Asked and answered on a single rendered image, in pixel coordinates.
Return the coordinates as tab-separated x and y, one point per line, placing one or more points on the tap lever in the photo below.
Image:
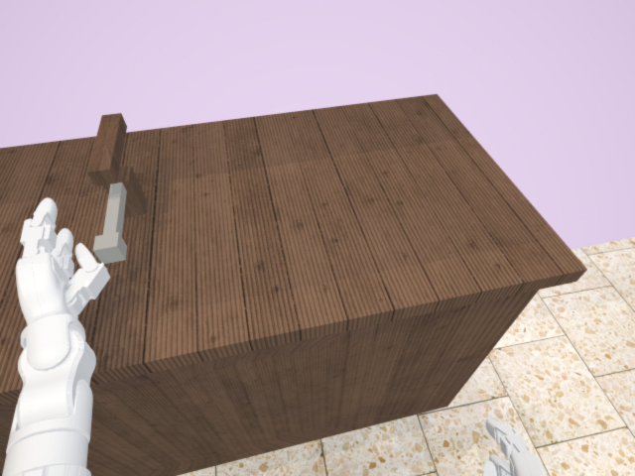
110	246

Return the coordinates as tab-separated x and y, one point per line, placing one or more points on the robot left forearm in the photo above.
52	421

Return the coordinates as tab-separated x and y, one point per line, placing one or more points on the counter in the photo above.
288	277

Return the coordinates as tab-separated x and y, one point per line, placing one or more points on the robot right hand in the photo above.
514	447

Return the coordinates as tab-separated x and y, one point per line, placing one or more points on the robot left hand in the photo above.
43	272

